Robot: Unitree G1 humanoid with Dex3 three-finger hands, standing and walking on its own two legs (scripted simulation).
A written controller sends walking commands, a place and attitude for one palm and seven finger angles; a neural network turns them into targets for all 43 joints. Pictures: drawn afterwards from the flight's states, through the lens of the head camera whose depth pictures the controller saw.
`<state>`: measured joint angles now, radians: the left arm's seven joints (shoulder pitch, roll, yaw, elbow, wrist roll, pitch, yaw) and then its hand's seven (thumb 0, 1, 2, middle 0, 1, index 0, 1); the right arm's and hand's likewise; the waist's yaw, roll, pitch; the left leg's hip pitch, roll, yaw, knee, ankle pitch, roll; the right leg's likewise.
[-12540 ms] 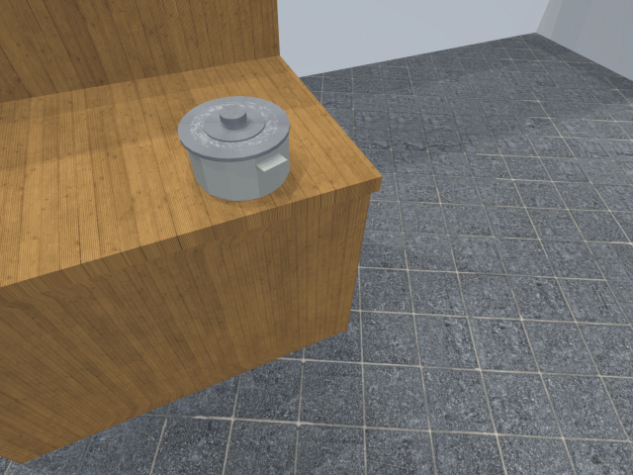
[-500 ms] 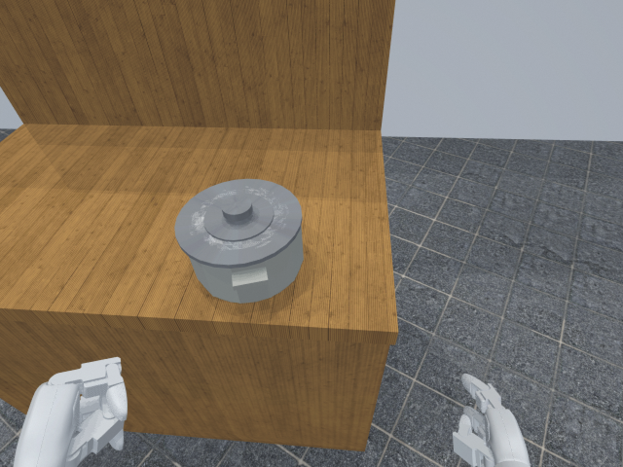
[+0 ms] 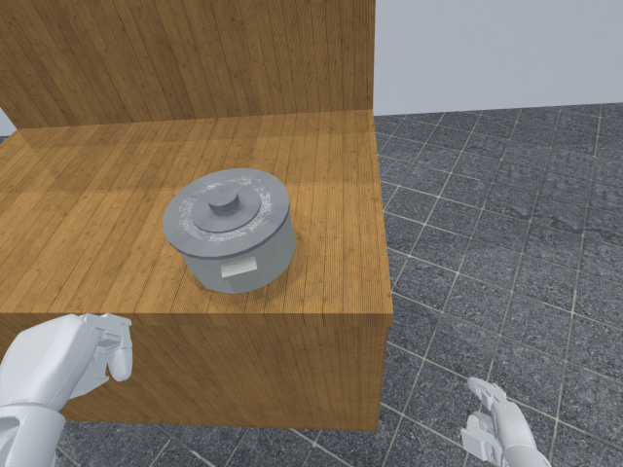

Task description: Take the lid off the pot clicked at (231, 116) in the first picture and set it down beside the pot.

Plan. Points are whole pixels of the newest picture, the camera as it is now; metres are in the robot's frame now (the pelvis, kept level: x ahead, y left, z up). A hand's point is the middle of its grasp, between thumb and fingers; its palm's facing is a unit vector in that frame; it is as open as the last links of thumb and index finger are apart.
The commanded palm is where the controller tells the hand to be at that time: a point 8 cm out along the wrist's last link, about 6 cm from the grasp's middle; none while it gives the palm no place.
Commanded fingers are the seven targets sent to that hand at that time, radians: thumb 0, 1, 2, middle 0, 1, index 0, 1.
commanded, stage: reach forward and open the fingers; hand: left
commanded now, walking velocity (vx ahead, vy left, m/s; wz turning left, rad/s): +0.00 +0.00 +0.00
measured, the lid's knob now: (223, 198) +0.47 +0.20 +0.09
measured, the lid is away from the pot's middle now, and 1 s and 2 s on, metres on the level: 0.00 0.00 0.00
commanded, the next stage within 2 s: move the open hand above the knob in 0.88 s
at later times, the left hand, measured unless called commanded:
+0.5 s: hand (82, 336) +0.21 +0.28 +0.12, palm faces -0.17 -0.07 -0.98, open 6.6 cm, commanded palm +0.20 +0.28 +0.19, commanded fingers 0.00 -0.19 1.38 -0.88 -0.19 -0.88 -0.19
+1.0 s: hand (51, 278) +0.26 +0.32 +0.16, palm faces -0.07 -0.05 -1.00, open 9.8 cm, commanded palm +0.23 +0.30 +0.22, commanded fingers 0.00 -0.30 1.48 -0.86 -0.08 -0.86 -0.08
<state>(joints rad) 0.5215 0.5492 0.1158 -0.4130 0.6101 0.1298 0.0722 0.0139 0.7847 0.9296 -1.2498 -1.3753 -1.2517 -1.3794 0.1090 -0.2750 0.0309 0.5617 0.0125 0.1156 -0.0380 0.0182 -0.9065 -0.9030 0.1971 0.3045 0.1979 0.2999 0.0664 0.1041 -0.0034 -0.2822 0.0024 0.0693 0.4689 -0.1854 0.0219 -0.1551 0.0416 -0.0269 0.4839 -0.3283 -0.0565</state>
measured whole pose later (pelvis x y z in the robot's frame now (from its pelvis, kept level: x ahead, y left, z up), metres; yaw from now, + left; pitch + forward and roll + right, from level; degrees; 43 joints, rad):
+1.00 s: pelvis -0.04 +0.05 +0.00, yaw +3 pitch -2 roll -1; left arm -0.22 0.67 0.00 -0.03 0.76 0.13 -0.31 0.00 -0.27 1.44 -0.86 -0.09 -0.86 -0.09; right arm 0.07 -0.28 0.04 0.59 0.06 0.11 0.02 0.02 -0.91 -0.90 0.20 0.30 0.20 0.30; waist 0.06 0.13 0.03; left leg -0.28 -0.06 0.04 0.40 -0.09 0.09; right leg -0.15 -0.02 -0.07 0.44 -0.26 0.00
